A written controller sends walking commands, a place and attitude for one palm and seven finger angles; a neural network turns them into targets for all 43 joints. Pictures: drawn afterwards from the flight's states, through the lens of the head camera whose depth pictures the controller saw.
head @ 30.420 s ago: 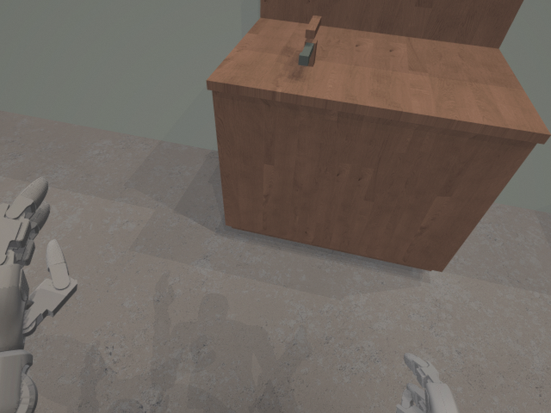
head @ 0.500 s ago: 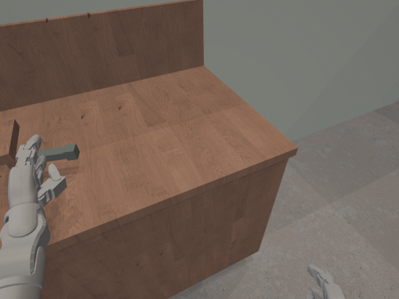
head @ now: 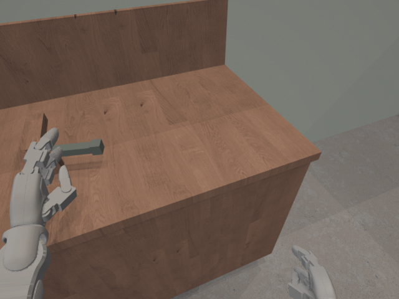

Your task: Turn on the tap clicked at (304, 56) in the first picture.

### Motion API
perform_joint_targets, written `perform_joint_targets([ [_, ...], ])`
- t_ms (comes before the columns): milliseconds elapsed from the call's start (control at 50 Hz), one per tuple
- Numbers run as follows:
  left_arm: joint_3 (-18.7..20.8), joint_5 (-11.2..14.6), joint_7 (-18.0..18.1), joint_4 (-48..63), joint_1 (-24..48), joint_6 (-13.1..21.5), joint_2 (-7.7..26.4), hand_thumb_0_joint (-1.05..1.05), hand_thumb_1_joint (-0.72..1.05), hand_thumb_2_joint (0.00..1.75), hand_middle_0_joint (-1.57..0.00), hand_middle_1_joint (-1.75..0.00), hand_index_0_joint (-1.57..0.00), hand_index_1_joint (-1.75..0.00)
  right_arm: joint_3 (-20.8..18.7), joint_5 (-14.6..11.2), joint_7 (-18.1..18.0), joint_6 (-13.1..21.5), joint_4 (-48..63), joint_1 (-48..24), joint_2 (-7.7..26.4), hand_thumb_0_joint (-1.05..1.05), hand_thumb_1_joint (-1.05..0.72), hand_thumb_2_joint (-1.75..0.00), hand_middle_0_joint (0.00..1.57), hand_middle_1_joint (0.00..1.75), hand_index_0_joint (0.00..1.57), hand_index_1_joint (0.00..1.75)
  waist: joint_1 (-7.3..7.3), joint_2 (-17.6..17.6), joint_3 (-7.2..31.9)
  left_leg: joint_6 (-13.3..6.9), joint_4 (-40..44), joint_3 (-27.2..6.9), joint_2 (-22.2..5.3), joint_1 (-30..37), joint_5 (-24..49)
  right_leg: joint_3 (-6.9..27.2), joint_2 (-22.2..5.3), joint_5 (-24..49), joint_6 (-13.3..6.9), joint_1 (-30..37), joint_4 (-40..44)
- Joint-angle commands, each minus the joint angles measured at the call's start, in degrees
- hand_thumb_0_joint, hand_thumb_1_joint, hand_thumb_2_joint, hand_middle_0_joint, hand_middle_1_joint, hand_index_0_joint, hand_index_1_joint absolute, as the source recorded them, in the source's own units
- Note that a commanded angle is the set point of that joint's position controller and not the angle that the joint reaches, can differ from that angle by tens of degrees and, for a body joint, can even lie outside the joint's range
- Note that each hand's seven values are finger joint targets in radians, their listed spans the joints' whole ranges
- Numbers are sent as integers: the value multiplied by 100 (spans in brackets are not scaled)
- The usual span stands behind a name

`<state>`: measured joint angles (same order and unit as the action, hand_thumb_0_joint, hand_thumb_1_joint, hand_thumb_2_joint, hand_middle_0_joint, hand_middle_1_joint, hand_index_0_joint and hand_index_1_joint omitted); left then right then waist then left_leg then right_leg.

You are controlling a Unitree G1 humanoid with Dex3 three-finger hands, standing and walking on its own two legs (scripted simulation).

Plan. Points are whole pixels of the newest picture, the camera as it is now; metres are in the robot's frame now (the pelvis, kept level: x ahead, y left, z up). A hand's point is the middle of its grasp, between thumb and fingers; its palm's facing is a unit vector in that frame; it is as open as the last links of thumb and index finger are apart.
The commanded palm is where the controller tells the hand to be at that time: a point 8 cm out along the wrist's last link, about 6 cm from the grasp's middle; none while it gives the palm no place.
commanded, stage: draw the hand back beside the body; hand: left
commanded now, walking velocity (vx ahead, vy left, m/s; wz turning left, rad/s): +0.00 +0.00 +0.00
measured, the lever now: (97, 147) +0.43 +0.31 +0.07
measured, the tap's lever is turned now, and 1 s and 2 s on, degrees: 76 76 76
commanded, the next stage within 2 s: step back with the hand held close in 0.60 s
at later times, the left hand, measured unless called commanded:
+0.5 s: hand (53, 218) +0.19 +0.25 +0.15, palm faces +0.39 -0.86 -0.32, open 7.4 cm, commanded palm +0.14 +0.29 +0.17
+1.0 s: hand (59, 216) +0.19 +0.25 +0.15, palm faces +0.32 -0.86 -0.39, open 7.4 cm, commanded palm +0.14 +0.29 +0.17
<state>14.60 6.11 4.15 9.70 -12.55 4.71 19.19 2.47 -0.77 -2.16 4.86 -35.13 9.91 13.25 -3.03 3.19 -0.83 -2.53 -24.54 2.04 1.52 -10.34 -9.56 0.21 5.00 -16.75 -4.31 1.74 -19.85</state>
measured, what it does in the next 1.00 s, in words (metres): stands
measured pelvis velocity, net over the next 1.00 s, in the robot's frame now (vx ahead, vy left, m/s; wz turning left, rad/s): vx -0.02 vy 0.01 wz -0.01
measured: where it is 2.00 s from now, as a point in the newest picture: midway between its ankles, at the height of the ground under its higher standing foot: outside the picture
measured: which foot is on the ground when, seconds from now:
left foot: down 0.00-1.00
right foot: down 0.00-1.00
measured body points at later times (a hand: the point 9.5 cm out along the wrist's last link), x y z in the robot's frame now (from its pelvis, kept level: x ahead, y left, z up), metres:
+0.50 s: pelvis -0.01 +0.01 +0.00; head -0.04 -0.01 +0.45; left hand +0.16 +0.30 +0.17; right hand +0.20 -0.20 -0.08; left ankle +0.05 +0.09 -0.74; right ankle -0.06 -0.07 -0.74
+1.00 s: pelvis -0.02 +0.01 +0.00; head -0.01 +0.00 +0.44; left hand +0.17 +0.29 +0.17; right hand +0.17 -0.22 -0.09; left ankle +0.05 +0.09 -0.74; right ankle -0.06 -0.07 -0.74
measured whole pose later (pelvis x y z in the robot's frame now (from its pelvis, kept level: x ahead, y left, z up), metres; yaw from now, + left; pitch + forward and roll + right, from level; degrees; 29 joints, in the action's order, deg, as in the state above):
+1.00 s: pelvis -0.02 +0.01 +0.00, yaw +0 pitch -1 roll -2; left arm 17.3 3.9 4.1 24.1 -25.5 7.7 19.2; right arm 1.5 -0.3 -3.2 1.9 -32.2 9.7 14.2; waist -1.3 3.8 -1.8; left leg -3.7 -28.4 2.4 1.0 -18.4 -9.0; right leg 0.1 5.3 -17.0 -2.9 -7.1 -25.3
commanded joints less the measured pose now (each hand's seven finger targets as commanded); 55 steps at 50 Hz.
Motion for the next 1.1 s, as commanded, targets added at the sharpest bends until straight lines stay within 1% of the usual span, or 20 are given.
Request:
perform_joint_targets([
  [0,301,3,68,1385,713,363,867,0,90,90,-19,-29,-19,-29,-282,-12,-50,317,956,-848,682,0,-90,-90,20,30,20,30,27,-264,558,-29,199,-427,-328,1342,714,88,-346,1449,190,-1280,423],
  [40,331,-4,63,1588,614,384,898,0,90,90,-20,-29,-20,-29,-304,-5,-49,321,958,-854,702,0,-90,-90,20,30,20,30,21,-379,672,-41,183,-429,-331,1375,771,103,-362,1505,200,-1223,418],
  [160,543,-61,106,2345,241,473,1116,0,90,90,-20,-30,-20,-30,-267,28,-17,377,957,-885,676,0,-90,-90,20,30,20,30,-57,321,728,33,188,-489,-301,1361,811,79,-376,1385,132,-1140,389],
  [200,566,-64,124,2399,-21,497,1086,0,90,90,-20,-30,-20,-30,-263,36,-14,410,966,-858,646,0,-90,-90,20,30,20,30,-66,349,596,61,216,-533,-318,1269,666,49,-363,1227,118,-1182,389],
  [300,672,-5,91,2368,-744,471,1025,0,90,90,-20,-30,-20,-30,-284,36,-6,397,994,-864,634,0,-90,-90,20,30,20,30,-71,-66,363,22,149,-494,-334,1055,533,65,-384,1196,147,-1247,424],
  [340,610,-9,75,2291,-616,462,962,0,90,90,-20,-30,-20,-30,-296,29,-15,381,968,-856,644,0,-90,-90,20,30,20,30,-20,-210,305,9,112,-472,-336,1034,444,78,-389,1143,165,-1329,444],
  [460,444,-70,115,2430,-58,492,931,0,90,90,-20,-30,-20,-30,-258,21,-74,420,946,-902,649,0,-90,-90,20,30,20,30,19,260,236,27,200,-560,-308,1115,28,107,-380,718,144,-1451,489],
  [540,576,-50,163,2429,-312,527,1034,0,90,90,-20,-30,-20,-30,-282,52,-94,480,945,-893,653,0,-90,-90,20,30,20,30,-41,-161,421,-7,143,-547,-296,1127,186,114,-396,855,151,-1342,511],
  [680,567,-84,152,2411,-335,541,976,0,90,90,-20,-30,-20,-30,-268,39,-47,482,895,-859,630,0,-90,-90,20,30,20,30,-36,406,297,50,162,-534,-300,1082,213,101,-398,896,112,-1338,459],
  [700,767,-74,192,2504,20,562,1231,0,90,90,-20,-30,-20,-30,-269,37,-61,487,881,-854,649,0,-90,-90,20,30,20,30,-31,313,358,42,158,-557,-294,1068,213,101,-397,918,110,-1307,469],
  [720,1654,-94,271,3169,951,804,2070,0,90,90,-20,-30,-20,-30,-195,41,-113,359,1094,-897,648,0,-90,-90,20,30,20,30,54,61,-171,-113,-169,-713,-420,647,-17,655,-735,1421,260,-1881,633],
  [740,1314,-138,205,2438,328,824,1573,0,90,90,-20,-30,-20,-30,-148,101,-149,261,827,-867,548,0,-90,-90,20,30,20,30,136,-302,-180,-132,-363,-760,-399,529,75,634,-875,1842,231,-1920,606],
  [780,1077,-174,133,2046,-182,766,1245,0,90,90,-20,-30,-20,-30,-201,92,-138,154,893,-817,569,0,-90,-90,20,30,20,30,165,-544,-37,-121,-445,-725,-418,591,313,627,-946,2204,262,-1941,460],
  [860,712,-180,50,2213,-968,685,785,0,90,90,-20,-30,-20,-30,-309,40,-135,25,1141,-707,659,0,-90,-90,20,30,20,30,133,214,698,-167,-361,-637,-545,881,1010,415,-862,2216,498,-1825,-11],
  [900,775,-196,79,2519,-1107,657,880,0,90,90,-20,-30,-20,-30,-338,20,-141,-16,1236,-656,684,0,-90,-90,20,30,20,30,87,244,941,-170,-291,-739,-660,850,1239,357,-758,1912,499,-1787,-147],
  [940,964,-210,122,2816,-1095,650,1113,0,90,90,-20,-30,-20,-30,-346,28,-178,-38,1303,-680,686,0,-90,-90,20,30,20,30,77,-128,928,-165,-285,-808,-708,619,1209,380,-750,1828,462,-1775,-132],
  [960,1168,-220,161,3035,-1016,666,1368,0,90,90,-20,-30,-20,-30,-339,29,-209,-32,1322,-719,682,0,-90,-90,20,30,20,30,61,-126,1041,-159,-262,-813,-708,645,1218,370,-760,1808,405,-1741,-199],
  [1000,1275,-215,202,3154,-1094,680,1428,0,90,90,-20,-30,-20,-30,-352,28,-251,-37,1338,-687,652,0,-90,-90,20,30,20,30,78,-269,1006,-160,-251,-888,-746,408,1074,378,-748,1723,347,-1729,-244],
  [1060,1453,-214,281,3463,-966,708,1633,0,90,90,-20,-30,-20,-30,-381,36,-294,1,1328,-720,684,0,-90,-90,20,30,20,30,84,166,1004,-142,-84,-1053,-805,242,686,391,-719,1319,277,-1765,-381],
  [1080,1364,-213,296,3336,-1087,700,1475,0,90,90,-20,-30,-20,-30,-376,38,-301,25,1292,-676,645,0,-90,-90,20,30,20,30,87,291,974,-153,-14,-1117,-847,169,537,364,-664,1101,281,-1779,-424],
])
